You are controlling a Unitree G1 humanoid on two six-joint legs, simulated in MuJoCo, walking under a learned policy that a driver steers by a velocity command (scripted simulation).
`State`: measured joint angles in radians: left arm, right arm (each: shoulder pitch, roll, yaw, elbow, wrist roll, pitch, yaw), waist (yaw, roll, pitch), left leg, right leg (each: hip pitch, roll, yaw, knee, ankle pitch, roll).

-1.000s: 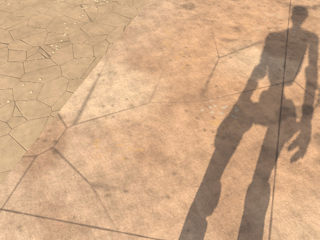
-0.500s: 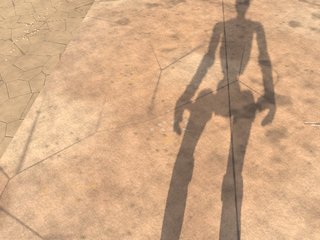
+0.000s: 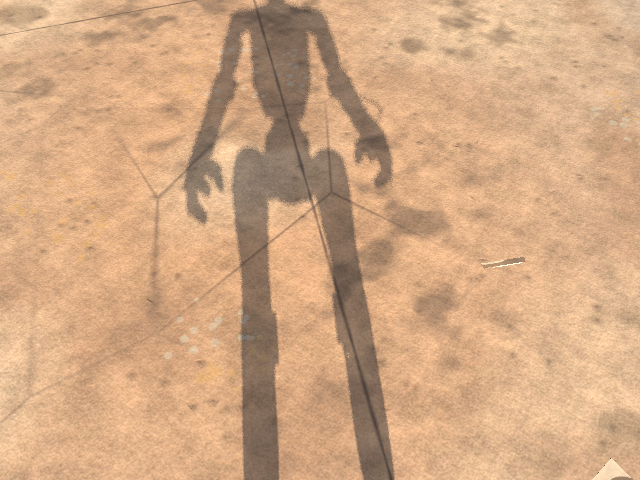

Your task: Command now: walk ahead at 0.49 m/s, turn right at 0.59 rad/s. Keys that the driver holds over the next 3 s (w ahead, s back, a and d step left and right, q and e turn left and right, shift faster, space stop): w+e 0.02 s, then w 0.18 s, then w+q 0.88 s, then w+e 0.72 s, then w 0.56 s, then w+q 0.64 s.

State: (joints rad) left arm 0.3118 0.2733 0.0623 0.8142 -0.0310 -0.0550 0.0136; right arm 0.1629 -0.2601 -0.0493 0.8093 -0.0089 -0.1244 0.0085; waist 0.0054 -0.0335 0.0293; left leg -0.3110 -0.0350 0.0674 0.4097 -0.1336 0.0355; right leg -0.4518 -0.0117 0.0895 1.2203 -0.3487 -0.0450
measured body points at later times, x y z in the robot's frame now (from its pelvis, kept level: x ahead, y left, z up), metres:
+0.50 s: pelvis +0.26 -0.08 +0.00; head +0.29 -0.09 +0.45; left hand +0.41 +0.18 -0.10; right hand +0.31 -0.35 -0.14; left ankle +0.18 +0.08 -0.64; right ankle +0.30 -0.18 -0.74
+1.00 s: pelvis +0.52 +0.00 -0.02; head +0.56 +0.02 +0.43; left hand +0.51 +0.29 -0.14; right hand +0.75 -0.21 -0.12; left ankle +0.57 +0.08 -0.74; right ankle +0.40 -0.19 -0.63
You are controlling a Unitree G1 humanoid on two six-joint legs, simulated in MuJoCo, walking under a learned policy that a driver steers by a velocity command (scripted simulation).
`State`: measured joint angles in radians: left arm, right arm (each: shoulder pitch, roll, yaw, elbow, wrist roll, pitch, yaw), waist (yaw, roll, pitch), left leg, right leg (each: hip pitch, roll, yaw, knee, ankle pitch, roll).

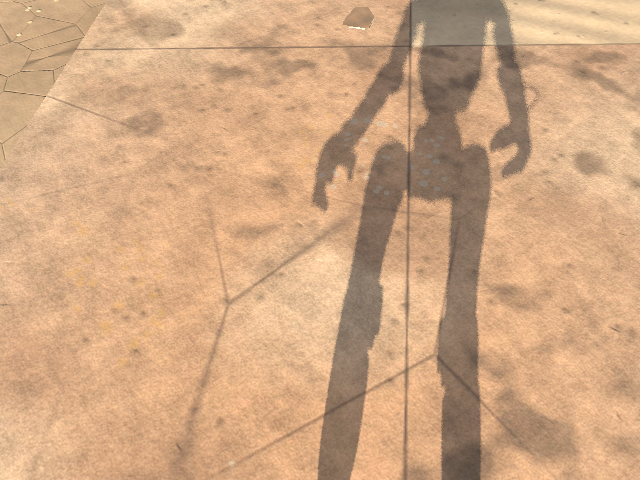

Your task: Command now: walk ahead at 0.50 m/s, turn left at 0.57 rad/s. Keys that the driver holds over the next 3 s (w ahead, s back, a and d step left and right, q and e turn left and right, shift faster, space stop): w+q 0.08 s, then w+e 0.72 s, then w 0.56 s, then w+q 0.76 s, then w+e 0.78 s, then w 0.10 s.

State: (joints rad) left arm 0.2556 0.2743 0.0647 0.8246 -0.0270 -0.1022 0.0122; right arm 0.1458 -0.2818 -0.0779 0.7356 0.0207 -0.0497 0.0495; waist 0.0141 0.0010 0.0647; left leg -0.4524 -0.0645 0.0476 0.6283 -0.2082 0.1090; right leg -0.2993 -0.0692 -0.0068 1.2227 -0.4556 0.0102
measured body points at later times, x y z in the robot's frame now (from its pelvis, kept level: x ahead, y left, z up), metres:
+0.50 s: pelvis +0.30 -0.05 +0.00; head +0.33 -0.05 +0.44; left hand +0.49 +0.20 -0.09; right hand +0.34 -0.33 -0.13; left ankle +0.09 +0.06 -0.67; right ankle +0.40 -0.13 -0.72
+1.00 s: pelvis +0.59 -0.05 +0.01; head +0.61 -0.05 +0.45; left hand +0.70 +0.22 -0.12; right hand +0.73 -0.34 -0.06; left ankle +0.70 +0.03 -0.72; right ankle +0.41 -0.13 -0.68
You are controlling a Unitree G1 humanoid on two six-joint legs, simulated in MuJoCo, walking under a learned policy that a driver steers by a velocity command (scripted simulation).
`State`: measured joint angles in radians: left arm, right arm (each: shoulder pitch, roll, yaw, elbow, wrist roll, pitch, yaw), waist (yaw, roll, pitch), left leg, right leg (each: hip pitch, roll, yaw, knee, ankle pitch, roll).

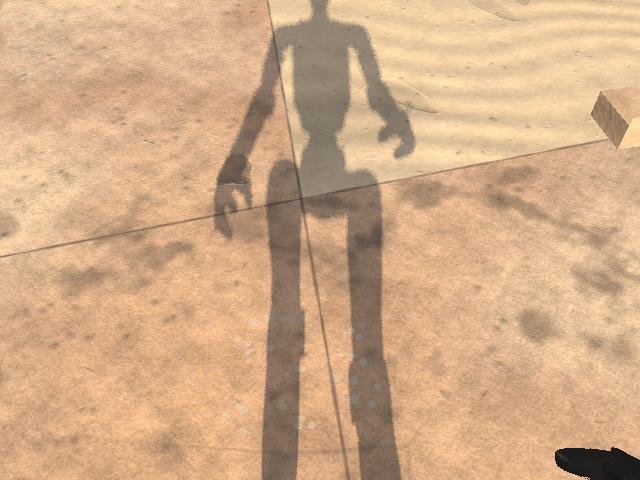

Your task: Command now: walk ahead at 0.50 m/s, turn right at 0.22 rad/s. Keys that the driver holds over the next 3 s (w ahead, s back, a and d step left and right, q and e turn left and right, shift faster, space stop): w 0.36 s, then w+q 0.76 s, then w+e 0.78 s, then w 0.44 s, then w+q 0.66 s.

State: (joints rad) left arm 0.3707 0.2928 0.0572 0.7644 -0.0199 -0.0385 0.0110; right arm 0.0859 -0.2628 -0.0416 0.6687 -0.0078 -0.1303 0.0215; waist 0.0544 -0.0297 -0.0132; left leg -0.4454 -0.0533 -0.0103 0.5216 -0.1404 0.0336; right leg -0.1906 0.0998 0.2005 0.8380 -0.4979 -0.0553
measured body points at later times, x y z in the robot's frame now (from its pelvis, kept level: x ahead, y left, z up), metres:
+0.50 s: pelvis +0.26 -0.04 +0.00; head +0.30 -0.05 +0.45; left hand +0.50 +0.18 -0.06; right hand +0.25 -0.32 -0.13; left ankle +0.10 +0.10 -0.68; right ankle +0.35 -0.15 -0.73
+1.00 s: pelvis +0.52 +0.01 -0.01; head +0.55 +0.03 +0.44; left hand +0.46 +0.29 -0.14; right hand +0.79 -0.17 -0.09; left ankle +0.60 +0.12 -0.73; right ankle +0.36 -0.15 -0.71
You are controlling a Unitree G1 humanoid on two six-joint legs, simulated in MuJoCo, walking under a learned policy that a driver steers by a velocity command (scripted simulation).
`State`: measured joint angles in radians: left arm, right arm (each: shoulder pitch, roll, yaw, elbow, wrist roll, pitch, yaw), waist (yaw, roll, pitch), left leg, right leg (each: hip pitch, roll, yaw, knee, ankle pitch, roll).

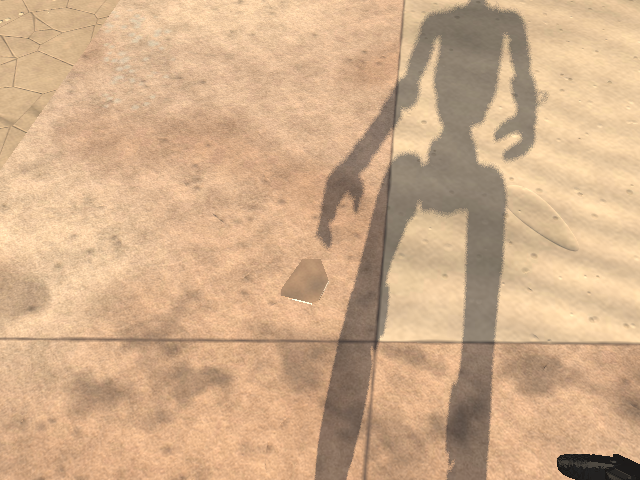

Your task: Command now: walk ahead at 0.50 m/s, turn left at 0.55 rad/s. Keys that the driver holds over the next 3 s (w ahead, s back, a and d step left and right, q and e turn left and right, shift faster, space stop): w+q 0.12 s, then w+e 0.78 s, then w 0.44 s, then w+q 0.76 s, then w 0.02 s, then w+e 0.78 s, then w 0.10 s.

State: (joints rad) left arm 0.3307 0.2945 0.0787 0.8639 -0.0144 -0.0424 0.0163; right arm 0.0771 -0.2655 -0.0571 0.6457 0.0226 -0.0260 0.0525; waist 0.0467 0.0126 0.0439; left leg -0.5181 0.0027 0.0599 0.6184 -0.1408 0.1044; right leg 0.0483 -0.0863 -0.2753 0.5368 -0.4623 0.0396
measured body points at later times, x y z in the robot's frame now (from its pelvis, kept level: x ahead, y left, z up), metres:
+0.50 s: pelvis +0.28 -0.01 +0.01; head +0.31 +0.00 +0.46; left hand +0.47 +0.24 -0.09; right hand +0.34 -0.30 -0.11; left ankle +0.12 +0.08 -0.71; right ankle +0.45 -0.12 -0.70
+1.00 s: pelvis +0.58 -0.02 +0.01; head +0.61 -0.03 +0.46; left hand +0.69 +0.26 -0.10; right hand +0.75 -0.31 -0.05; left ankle +0.74 +0.07 -0.71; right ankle +0.45 -0.11 -0.71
